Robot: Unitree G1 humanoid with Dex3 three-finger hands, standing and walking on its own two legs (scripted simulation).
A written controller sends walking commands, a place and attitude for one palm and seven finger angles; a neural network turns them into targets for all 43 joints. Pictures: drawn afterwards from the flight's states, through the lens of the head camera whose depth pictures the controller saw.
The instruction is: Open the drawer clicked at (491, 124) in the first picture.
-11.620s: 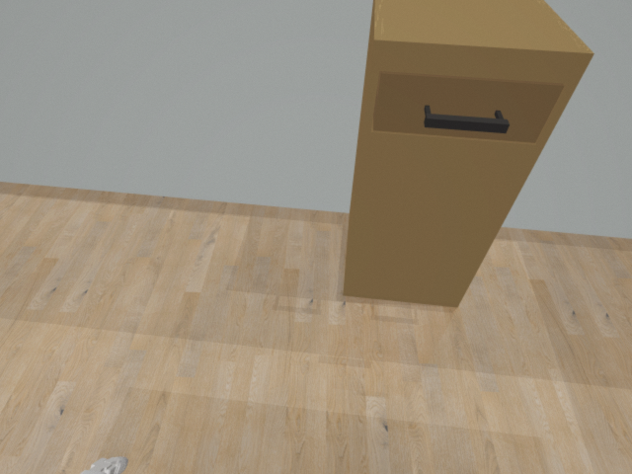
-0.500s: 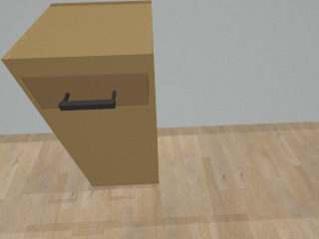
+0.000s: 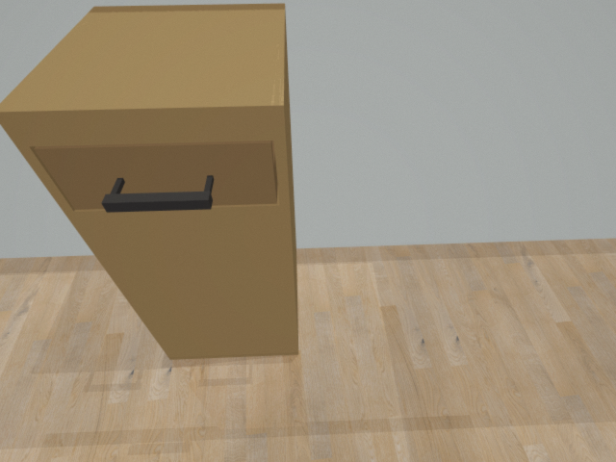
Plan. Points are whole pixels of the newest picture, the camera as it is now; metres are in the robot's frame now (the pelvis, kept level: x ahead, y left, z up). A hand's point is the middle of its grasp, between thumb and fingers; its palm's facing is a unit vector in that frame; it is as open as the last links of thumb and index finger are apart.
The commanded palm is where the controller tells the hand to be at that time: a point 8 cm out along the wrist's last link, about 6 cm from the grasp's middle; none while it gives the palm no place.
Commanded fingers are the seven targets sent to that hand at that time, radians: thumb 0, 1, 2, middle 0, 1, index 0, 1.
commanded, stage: come to a stop and stand still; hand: left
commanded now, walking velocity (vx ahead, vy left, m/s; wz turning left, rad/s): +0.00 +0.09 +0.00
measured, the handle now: (161, 192) +0.52 +0.29 +0.03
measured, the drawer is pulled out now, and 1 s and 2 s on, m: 0.00 0.00 0.00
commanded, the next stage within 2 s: look again from close up in 0.92 s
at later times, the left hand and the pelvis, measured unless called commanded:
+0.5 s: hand out of the picture +0.00 +0.18 -0.18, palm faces +0.02 -0.98 -0.21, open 7.3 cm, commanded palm none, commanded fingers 0.00 0.90 0.90 -0.20 -0.30 -0.20 -0.30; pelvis -0.01 +0.00 +0.00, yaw +0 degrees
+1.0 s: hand out of the picture +0.02 +0.20 -0.17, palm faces +0.00 -0.98 -0.21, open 7.4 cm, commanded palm none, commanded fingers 0.00 0.90 0.90 -0.20 -0.30 -0.20 -0.30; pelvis +0.01 +0.02 +0.00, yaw -1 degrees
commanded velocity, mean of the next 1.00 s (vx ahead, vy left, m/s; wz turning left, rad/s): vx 0.00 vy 0.00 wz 0.00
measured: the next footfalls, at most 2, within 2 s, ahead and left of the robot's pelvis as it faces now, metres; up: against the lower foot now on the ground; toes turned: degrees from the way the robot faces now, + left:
none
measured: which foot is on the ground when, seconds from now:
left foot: down 0.00-1.00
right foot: down 0.00-1.00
